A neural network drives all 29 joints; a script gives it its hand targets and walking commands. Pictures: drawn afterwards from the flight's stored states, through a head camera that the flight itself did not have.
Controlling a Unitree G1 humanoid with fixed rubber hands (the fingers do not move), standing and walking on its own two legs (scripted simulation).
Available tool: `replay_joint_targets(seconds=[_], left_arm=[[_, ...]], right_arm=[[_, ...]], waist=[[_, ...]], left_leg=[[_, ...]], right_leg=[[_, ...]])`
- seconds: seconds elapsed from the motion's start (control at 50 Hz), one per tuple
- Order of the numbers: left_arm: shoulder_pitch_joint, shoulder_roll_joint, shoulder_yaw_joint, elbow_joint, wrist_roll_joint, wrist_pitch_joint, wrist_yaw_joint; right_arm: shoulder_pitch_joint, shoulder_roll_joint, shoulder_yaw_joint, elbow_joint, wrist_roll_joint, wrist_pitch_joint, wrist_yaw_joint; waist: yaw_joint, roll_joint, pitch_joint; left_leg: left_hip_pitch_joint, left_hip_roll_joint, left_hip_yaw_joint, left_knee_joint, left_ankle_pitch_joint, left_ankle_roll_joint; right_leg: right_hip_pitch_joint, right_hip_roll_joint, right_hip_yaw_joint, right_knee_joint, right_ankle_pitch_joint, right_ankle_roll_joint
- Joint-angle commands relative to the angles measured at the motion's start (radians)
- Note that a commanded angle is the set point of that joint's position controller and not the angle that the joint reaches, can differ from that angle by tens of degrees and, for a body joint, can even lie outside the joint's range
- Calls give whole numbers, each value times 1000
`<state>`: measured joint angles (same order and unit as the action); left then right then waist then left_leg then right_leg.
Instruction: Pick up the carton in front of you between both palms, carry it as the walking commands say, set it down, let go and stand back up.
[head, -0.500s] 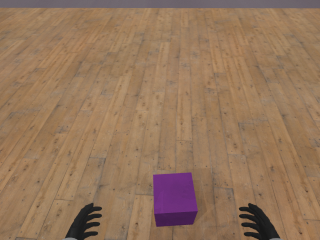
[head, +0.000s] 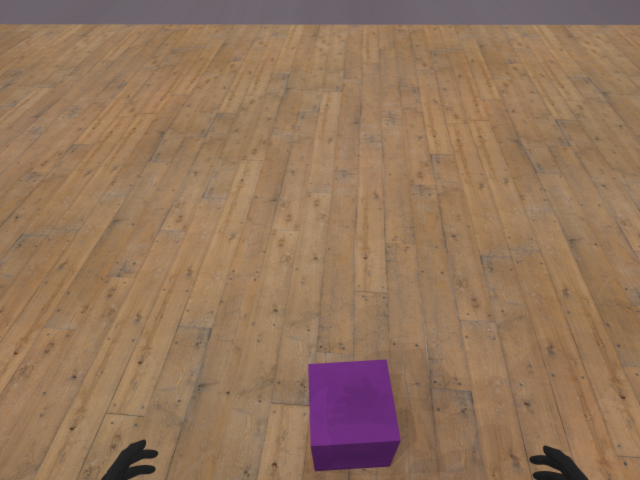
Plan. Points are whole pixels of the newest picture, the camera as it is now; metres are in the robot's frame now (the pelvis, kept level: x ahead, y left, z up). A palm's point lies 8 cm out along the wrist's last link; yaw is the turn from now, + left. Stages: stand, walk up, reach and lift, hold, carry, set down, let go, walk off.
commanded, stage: stand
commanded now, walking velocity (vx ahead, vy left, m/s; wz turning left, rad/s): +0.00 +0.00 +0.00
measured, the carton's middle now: (349, 416) +0.42 -0.04 -0.64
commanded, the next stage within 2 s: none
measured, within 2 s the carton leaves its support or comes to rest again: neither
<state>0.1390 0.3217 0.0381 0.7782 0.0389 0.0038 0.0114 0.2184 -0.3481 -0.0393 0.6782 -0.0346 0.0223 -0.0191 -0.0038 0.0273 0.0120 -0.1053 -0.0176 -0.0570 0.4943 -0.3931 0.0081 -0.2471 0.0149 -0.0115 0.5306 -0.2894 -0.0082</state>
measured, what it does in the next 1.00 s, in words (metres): stands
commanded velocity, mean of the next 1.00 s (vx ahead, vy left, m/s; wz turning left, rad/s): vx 0.00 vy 0.00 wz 0.00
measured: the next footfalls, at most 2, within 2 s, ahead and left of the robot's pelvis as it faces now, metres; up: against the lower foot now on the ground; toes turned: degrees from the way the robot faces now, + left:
none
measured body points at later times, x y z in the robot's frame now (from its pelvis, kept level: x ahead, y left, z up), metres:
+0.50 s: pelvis -0.02 +0.00 +0.01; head -0.02 +0.00 +0.46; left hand +0.11 +0.30 -0.10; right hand +0.11 -0.30 -0.10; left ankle -0.08 +0.12 -0.73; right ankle -0.01 -0.11 -0.73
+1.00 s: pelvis -0.03 -0.01 +0.01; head -0.04 -0.01 +0.46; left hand +0.07 +0.31 -0.10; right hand +0.07 -0.31 -0.10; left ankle -0.08 +0.12 -0.73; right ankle -0.01 -0.11 -0.73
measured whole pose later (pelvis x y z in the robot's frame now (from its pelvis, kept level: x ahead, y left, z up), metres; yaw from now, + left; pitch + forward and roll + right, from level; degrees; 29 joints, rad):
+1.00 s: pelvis -0.03 -0.01 +0.01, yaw +0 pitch -2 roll +0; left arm 0.12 0.37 0.01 1.02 0.02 -0.01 0.01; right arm 0.18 -0.38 -0.02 0.93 -0.02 0.00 -0.01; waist 0.01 0.01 0.03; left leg -0.04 -0.02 -0.06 0.36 -0.28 0.00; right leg -0.18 0.01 -0.01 0.40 -0.18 -0.01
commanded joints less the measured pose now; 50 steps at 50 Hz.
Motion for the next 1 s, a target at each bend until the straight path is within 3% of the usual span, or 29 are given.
replay_joint_targets(seconds=[0.0,0.66,0.98], left_arm=[[-20,157,37,-44,-1,-15,8],[-55,207,12,130,-15,-25,6],[-65,224,6,199,-19,-27,3]], right_arm=[[-4,-150,-38,-47,1,-17,-8],[-55,-183,-19,139,8,-35,0],[-69,-196,-9,211,14,-38,3]], waist=[[3,-16,-86],[11,-22,-10],[13,-25,-4]], left_leg=[[-68,91,-54,-51,488,-13],[-68,105,-85,-183,280,6],[-59,111,-87,-208,247,9]], right_leg=[[156,-97,90,-25,430,-21],[163,-118,122,-150,262,-19],[166,-127,136,-188,240,-21]])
